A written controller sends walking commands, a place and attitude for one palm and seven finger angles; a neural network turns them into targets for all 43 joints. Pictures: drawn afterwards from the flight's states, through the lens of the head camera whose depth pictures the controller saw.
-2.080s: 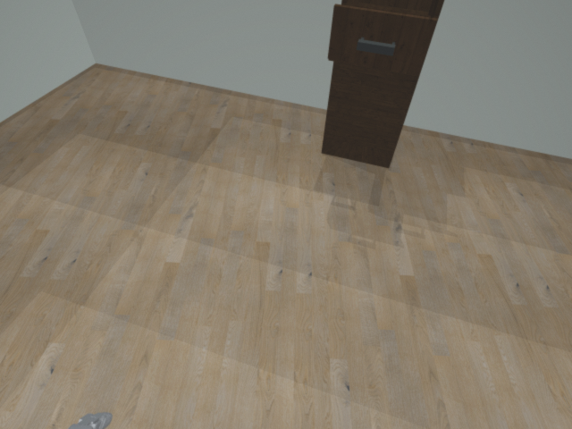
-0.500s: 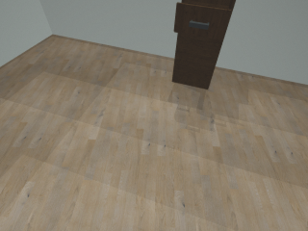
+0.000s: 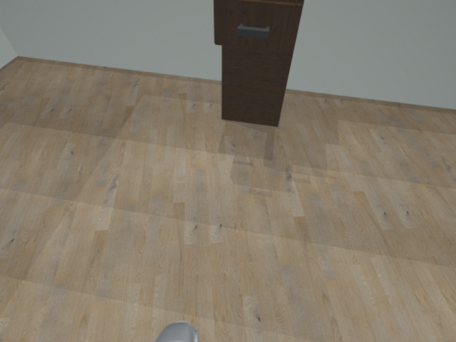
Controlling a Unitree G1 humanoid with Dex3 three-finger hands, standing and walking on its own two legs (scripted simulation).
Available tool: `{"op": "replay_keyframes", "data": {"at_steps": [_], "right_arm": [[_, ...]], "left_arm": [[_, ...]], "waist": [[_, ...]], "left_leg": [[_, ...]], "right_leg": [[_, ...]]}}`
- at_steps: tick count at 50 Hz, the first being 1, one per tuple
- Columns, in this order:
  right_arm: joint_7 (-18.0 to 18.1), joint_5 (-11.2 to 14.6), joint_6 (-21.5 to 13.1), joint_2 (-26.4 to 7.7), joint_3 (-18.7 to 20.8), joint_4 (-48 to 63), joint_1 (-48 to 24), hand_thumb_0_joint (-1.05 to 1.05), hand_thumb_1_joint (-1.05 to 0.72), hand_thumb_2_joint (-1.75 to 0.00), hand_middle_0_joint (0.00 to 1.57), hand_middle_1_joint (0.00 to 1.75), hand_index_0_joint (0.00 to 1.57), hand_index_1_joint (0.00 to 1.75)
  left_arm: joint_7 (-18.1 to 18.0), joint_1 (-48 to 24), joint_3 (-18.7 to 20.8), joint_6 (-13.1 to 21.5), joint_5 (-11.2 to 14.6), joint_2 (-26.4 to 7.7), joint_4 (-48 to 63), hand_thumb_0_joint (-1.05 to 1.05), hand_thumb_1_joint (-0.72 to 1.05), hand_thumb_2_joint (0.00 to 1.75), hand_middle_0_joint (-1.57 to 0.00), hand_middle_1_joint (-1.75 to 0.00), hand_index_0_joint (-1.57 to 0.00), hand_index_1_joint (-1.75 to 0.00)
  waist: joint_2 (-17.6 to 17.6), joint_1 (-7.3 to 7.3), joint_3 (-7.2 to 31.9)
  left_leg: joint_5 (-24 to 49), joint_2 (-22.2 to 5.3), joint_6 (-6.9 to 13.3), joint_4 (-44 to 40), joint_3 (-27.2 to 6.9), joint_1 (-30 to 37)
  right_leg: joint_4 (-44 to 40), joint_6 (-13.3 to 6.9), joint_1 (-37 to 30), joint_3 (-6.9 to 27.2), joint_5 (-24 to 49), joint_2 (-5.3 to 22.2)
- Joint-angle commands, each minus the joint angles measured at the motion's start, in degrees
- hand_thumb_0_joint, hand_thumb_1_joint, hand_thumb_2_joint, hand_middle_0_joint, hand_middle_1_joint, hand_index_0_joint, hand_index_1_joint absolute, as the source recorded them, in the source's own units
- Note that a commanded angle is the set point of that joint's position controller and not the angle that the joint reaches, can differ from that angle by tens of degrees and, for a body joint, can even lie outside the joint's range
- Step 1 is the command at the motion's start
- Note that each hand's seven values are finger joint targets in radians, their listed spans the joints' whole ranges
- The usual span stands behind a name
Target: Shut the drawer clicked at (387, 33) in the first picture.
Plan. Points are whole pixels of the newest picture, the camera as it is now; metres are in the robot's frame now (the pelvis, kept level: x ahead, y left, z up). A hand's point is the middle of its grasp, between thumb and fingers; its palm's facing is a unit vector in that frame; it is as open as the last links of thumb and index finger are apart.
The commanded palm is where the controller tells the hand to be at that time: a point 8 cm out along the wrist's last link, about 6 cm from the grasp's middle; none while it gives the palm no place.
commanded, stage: walk to a spot facing it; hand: left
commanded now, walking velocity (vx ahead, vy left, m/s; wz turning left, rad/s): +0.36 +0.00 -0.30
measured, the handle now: (253, 29) +1.22 +0.00 -0.01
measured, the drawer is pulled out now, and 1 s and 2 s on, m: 0.30 0.30 0.30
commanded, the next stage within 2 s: turn to face it in 1.32 s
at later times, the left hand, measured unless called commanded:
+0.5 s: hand (150, 240) +0.36 +0.22 -0.16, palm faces -0.19 -0.96 -0.19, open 7.3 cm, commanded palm none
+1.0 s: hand (180, 202) +0.48 +0.18 -0.18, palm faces -0.24 -0.95 -0.18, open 7.2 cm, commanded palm none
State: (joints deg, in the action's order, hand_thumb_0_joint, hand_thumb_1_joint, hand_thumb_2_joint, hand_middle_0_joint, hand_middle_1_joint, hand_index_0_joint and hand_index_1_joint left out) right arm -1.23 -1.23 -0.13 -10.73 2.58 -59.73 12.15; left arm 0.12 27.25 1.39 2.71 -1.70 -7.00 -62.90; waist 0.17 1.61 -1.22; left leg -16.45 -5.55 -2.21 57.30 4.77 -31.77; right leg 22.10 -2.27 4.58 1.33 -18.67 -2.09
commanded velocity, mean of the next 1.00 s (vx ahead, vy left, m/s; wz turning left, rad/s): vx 0.37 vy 0.00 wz -0.26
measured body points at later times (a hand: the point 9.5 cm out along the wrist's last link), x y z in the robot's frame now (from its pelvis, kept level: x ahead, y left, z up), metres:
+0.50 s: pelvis +0.21 +0.05 +0.00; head +0.23 +0.06 +0.45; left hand +0.36 +0.27 -0.14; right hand +0.14 -0.18 -0.14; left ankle +0.16 +0.15 -0.74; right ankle +0.28 -0.11 -0.69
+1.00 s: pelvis +0.43 -0.01 -0.01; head +0.45 +0.01 +0.44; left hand +0.50 +0.23 -0.17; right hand +0.41 -0.26 -0.14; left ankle +0.55 +0.08 -0.72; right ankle +0.35 -0.11 -0.74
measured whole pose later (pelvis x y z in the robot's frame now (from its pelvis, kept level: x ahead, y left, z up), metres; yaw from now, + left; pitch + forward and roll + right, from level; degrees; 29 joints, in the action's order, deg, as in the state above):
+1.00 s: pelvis +0.43 -0.01 -0.01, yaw -18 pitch +0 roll -3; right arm -1.2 -1.6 -1.7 -10.5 3.4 -59.3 13.0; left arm 0.4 18.5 3.8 2.5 -1.6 -11.7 -62.2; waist -0.1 0.3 -0.8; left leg -13.8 -8.4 -2.1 40.7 6.7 -26.6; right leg 24.8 -0.5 6.9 -6.0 -17.4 -0.8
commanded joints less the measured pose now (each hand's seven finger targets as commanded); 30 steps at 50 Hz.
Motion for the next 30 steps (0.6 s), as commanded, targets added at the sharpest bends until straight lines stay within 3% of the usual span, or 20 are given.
{"op": "replay_keyframes", "data": {"at_steps": [1,3,4,5,6,7,8,9,10,11,12,14,15,18,21,24,27,29,30], "right_arm": [[-0.56,0.52,-2.66,-2.33,0.83,7.46,-7.28,0.00,-0.90,-0.90,0.20,0.30,0.20,0.30],[-0.55,0.64,-3.16,-2.13,0.76,7.99,-8.25,0.00,-0.90,-0.90,0.20,0.30,0.20,0.30],[-0.37,0.65,-3.39,-2.45,0.83,7.77,-7.16,0.00,-0.90,-0.90,0.20,0.30,0.20,0.30],[0.03,0.50,-3.69,-3.15,1.09,6.77,-3.71,0.00,-0.90,-0.90,0.20,0.30,0.20,0.30],[0.67,0.28,-4.03,-4.65,1.47,4.79,2.69,0.00,-0.90,-0.90,0.20,0.30,0.20,0.30],[1.64,-0.14,-4.31,-8.57,2.47,2.25,11.34,0.00,-0.90,-0.90,0.20,0.30,0.20,0.30],[2.15,-0.95,-4.58,-15.33,3.95,0.67,19.11,0.00,-0.90,-0.90,0.20,0.30,0.20,0.30],[2.30,-0.47,-3.96,-15.45,3.61,0.20,19.86,0.00,-0.90,-0.90,0.20,0.30,0.20,0.30],[2.55,-0.09,-4.00,-12.26,3.09,0.71,14.89,0.00,-0.90,-0.90,0.20,0.30,0.20,0.30],[2.48,-0.10,-4.29,-8.72,2.24,2.01,10.44,0.00,-0.90,-0.90,0.20,0.30,0.20,0.30],[2.43,-0.41,-4.67,-5.81,1.46,2.23,8.01,0.00,-0.90,-0.90,0.20,0.30,0.20,0.30],[2.54,-0.34,-5.16,-3.57,0.83,1.94,6.06,0.00,-0.90,-0.90,0.20,0.30,0.20,0.30],[2.61,-0.23,-5.39,-3.67,0.82,2.11,5.44,0.00,-0.90,-0.90,0.20,0.30,0.20,0.30],[2.60,-0.19,-5.83,-3.96,1.30,1.63,6.90,0.00,-0.90,-0.90,0.20,0.30,0.20,0.30],[2.38,-0.20,-5.76,-4.93,1.51,0.64,9.28,0.00,-0.90,-0.90,0.20,0.30,0.20,0.30],[2.27,-0.48,-5.26,-6.26,1.52,-0.58,12.51,0.00,-0.90,-0.90,0.20,0.30,0.20,0.30],[2.16,-0.86,-4.66,-6.72,1.54,-1.66,14.20,0.00,-0.90,-0.90,0.20,0.30,0.20,0.30],[2.18,-0.70,-4.27,-7.82,1.38,-1.99,14.28,0.00,-0.90,-0.90,0.20,0.30,0.20,0.30],[2.17,-0.48,-4.09,-8.25,1.21,-1.94,13.71,0.00,-0.90,-0.90,0.20,0.30,0.20,0.30]], "left_arm": [[-1.35,1.01,2.59,1.62,-0.02,-11.47,1.92,0.00,0.90,0.90,-0.20,-0.30,-0.20,-0.30],[-1.33,1.00,2.99,1.33,0.02,-11.59,1.63,0.00,0.90,0.90,-0.20,-0.30,-0.20,-0.30],[-1.27,0.71,3.17,1.26,0.09,-11.75,1.49,0.00,0.90,0.90,-0.20,-0.30,-0.20,-0.30],[-1.23,-0.45,3.41,1.23,0.27,-12.13,1.55,0.00,0.90,0.90,-0.20,-0.30,-0.20,-0.30],[-1.19,-0.84,3.49,1.16,0.39,-11.48,1.63,0.00,0.90,0.90,-0.20,-0.30,-0.20,-0.30],[-0.91,0.05,3.40,1.13,0.72,-9.46,1.95,0.00,0.90,0.90,-0.20,-0.30,-0.20,-0.30],[-0.28,2.78,3.30,0.88,1.31,-6.10,3.00,0.00,0.90,0.90,-0.20,-0.30,-0.20,-0.30],[-0.27,-0.42,2.91,1.31,0.96,-6.22,4.83,0.00,0.90,0.90,-0.20,-0.30,-0.20,-0.30],[-0.33,-4.38,2.87,1.12,0.75,-6.49,5.17,0.00,0.90,0.90,-0.20,-0.30,-0.20,-0.30],[0.29,-7.75,2.81,0.87,0.47,-6.56,5.60,0.00,0.90,0.90,-0.20,-0.30,-0.20,-0.30],[0.81,-8.42,3.02,0.29,-0.05,-5.63,5.42,0.00,0.90,0.90,-0.20,-0.30,-0.20,-0.30],[1.23,-6.78,3.04,-1.50,-0.38,-3.98,5.19,0.00,0.90,0.90,-0.20,-0.30,-0.20,-0.30],[1.36,-6.13,3.01,-2.15,-0.38,-3.72,5.38,0.00,0.90,0.90,-0.20,-0.30,-0.20,-0.30],[1.83,-9.43,3.28,-2.86,-0.59,-3.82,7.22,0.00,0.90,0.90,-0.20,-0.30,-0.20,-0.30],[2.22,-16.25,2.79,-2.75,-0.55,-4.38,9.80,0.00,0.90,0.90,-0.20,-0.30,-0.20,-0.30],[2.34,-22.44,2.32,-2.39,-0.44,-4.39,11.59,0.00,0.90,0.90,-0.20,-0.30,-0.20,-0.30],[2.19,-25.49,2.27,-1.94,-0.34,-5.01,12.42,0.00,0.90,0.90,-0.20,-0.30,-0.20,-0.30],[2.07,-22.45,2.40,-1.46,-0.30,-6.08,11.47,0.00,0.90,0.90,-0.20,-0.30,-0.20,-0.30],[1.89,-16.90,2.76,-1.05,-0.38,-7.08,9.61,0.00,0.90,0.90,-0.20,-0.30,-0.20,-0.30]], "waist": [[6.58,-0.26,-4.84],[7.54,0.31,-5.26],[7.26,-0.32,-4.45],[6.65,-2.20,-3.18],[4.84,-4.72,-0.20],[-1.53,-7.83,5.41],[-17.51,-9.08,13.34],[-17.20,-8.91,12.18],[-13.33,-7.87,7.45],[-8.04,-6.06,1.01],[-5.87,-4.36,-2.70],[-6.91,-1.30,-4.00],[-7.07,-0.50,-3.26],[-5.85,-0.31,-4.08],[-5.15,-1.87,-4.95],[-5.55,-4.09,-5.31],[-6.22,-4.64,-5.66],[-6.46,-2.86,-3.31],[-5.66,-0.03,-0.23]], "left_leg": [[4.06,-0.64,0.17,-10.86,0.16,-1.22],[3.82,0.73,1.00,-16.01,1.23,4.67],[3.78,1.62,1.31,-18.62,1.83,7.67],[4.99,2.67,1.56,-22.45,2.77,13.13],[6.21,3.30,2.08,-26.31,2.31,22.68],[5.34,-1.61,3.52,-28.04,-2.71,36.95],[3.10,-18.53,8.97,-34.10,-25.13,47.74],[-2.02,-23.91,11.84,-41.96,-34.17,44.31],[-5.54,-23.61,12.04,-43.91,-31.16,37.28],[-4.84,-21.37,11.91,-44.27,-25.92,30.37],[-2.95,-19.05,10.63,-45.16,-19.72,24.36],[-0.08,-15.24,8.84,-46.05,-9.45,16.88],[1.42,-14.27,8.92,-46.54,-6.43,16.49],[6.49,-13.21,9.64,-47.90,-1.91,18.71],[10.26,-13.34,9.86,-47.87,0.53,23.48],[17.48,-13.08,9.29,-45.51,3.42,28.06],[24.09,-13.82,8.59,-42.59,4.69,30.94],[36.40,-13.20,7.80,-35.87,6.88,31.76],[42.61,-11.70,6.62,-28.12,8.51,30.67]], "right_leg": [[-9.72,-7.57,2.61,10.80,14.54,13.62],[-8.46,-6.73,4.47,10.32,16.21,13.31],[-6.83,-6.40,4.08,10.11,17.94,12.84],[-3.08,-5.67,4.56,8.75,21.41,11.88],[5.27,-4.51,6.97,7.20,25.26,9.44],[17.79,-2.99,13.69,5.16,22.32,6.95],[38.22,-0.20,24.88,-2.38,-3.32,-0.71],[50.02,-0.52,30.03,0.66,-13.15,-0.67],[55.64,-0.75,32.98,1.90,-9.05,2.99],[56.01,-0.38,34.69,1.05,-4.72,6.21],[54.52,0.12,33.28,0.86,-1.82,7.64],[50.29,0.78,28.68,-0.03,0.97,8.54],[48.41,1.20,28.29,-0.54,2.57,8.81],[42.18,2.35,30.85,-1.66,7.17,9.66],[30.88,2.75,31.75,-3.64,9.43,10.08],[21.37,2.17,29.62,-6.75,8.69,8.35],[16.41,0.72,26.76,-8.26,6.74,6.68],[13.31,-0.81,19.17,-10.83,4.28,3.81],[10.45,-1.75,10.86,-12.50,5.44,1.56]]}}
